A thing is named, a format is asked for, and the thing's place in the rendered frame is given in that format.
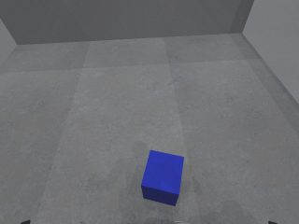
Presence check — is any carton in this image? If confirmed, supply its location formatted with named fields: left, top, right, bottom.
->
left=141, top=150, right=184, bottom=206

